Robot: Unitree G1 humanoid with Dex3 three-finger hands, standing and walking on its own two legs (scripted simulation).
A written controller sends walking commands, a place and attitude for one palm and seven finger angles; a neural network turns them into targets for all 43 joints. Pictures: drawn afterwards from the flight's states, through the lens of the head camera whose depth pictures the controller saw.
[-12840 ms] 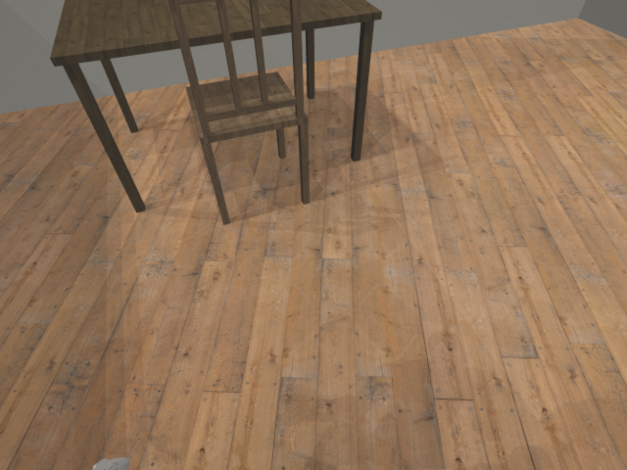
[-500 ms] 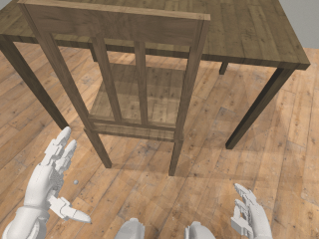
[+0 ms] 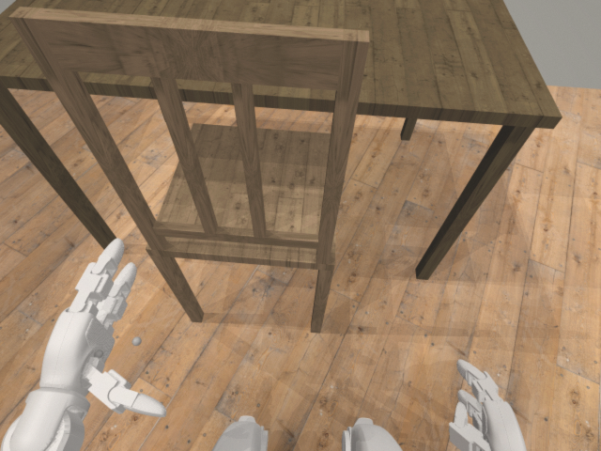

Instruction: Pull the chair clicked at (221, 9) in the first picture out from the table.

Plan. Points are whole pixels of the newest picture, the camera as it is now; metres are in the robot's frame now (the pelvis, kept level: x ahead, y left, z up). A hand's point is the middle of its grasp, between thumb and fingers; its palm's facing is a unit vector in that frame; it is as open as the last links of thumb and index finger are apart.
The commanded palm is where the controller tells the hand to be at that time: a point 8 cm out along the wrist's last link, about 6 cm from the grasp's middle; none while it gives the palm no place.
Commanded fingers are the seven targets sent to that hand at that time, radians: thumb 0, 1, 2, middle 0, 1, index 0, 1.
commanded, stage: raise the hand toward the chair's back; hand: left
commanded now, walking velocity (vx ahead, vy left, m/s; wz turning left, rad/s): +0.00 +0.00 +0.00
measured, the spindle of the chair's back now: (192, 169) +0.52 +0.20 +0.03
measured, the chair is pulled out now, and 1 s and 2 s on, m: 0.00 0.00 0.00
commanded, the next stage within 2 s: aim the fingers beside a spindle in 0.12 s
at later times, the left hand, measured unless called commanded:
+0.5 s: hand (151, 329) +0.26 +0.19 +0.03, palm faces -0.05 -1.00 -0.05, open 16.9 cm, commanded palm +0.25 +0.25 +0.04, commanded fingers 0.00 -0.50 0.30 -0.06 -0.08 -0.06 -0.08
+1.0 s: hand (174, 299) +0.30 +0.18 +0.01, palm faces -0.06 -1.00 -0.05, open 16.9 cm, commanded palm +0.29 +0.24 +0.02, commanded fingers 0.00 -0.50 0.30 -0.06 -0.08 -0.06 -0.08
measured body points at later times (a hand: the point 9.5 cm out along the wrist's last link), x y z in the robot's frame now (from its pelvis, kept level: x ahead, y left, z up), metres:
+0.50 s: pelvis +0.00 +0.00 -0.01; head +0.07 +0.00 +0.44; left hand +0.26 +0.25 +0.04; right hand +0.17 -0.24 -0.09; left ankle +0.00 +0.12 -0.66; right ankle +0.02 -0.12 -0.66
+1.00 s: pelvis -0.01 +0.00 -0.02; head +0.09 +0.00 +0.42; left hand +0.30 +0.24 +0.02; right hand +0.14 -0.25 -0.11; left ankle +0.00 +0.12 -0.66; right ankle +0.02 -0.12 -0.66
